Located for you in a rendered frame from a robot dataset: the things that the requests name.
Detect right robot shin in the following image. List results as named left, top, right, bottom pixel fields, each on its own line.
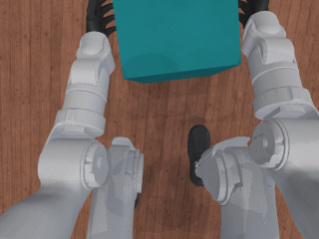
left=194, top=136, right=275, bottom=193

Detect carton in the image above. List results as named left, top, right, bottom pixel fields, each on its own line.
left=112, top=0, right=241, bottom=84

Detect robot left hand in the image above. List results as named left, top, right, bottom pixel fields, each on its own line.
left=86, top=0, right=117, bottom=38

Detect robot right upper arm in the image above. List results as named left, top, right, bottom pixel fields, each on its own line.
left=249, top=118, right=319, bottom=239

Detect robot right forearm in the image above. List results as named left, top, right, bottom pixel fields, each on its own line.
left=241, top=11, right=319, bottom=120

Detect robot left upper arm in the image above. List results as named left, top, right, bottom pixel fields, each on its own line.
left=0, top=138, right=109, bottom=239

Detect robot right foot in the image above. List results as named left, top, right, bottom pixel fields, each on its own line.
left=187, top=124, right=210, bottom=187

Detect robot right hand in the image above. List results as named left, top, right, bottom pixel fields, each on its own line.
left=237, top=0, right=269, bottom=30

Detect robot left forearm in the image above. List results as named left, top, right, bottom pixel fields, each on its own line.
left=38, top=31, right=116, bottom=178

